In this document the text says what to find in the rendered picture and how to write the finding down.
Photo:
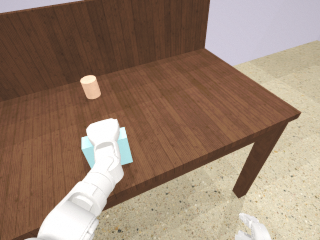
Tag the sponge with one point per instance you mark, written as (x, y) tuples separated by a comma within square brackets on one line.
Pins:
[(125, 153)]

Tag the left robot hand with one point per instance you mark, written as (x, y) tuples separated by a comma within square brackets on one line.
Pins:
[(104, 129)]

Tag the right robot hand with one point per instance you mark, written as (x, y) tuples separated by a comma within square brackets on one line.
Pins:
[(258, 230)]

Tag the robot left forearm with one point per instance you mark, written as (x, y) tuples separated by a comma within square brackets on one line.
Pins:
[(92, 192)]

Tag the table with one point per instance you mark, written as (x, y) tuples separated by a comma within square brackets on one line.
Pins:
[(182, 106)]

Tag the robot left upper arm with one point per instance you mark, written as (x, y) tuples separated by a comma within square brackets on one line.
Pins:
[(69, 222)]

